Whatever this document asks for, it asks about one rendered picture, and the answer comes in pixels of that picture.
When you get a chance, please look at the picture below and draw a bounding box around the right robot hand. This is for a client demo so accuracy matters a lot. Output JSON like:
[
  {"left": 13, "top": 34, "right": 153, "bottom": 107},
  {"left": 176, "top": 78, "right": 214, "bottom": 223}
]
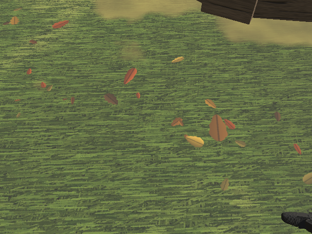
[{"left": 281, "top": 212, "right": 312, "bottom": 233}]

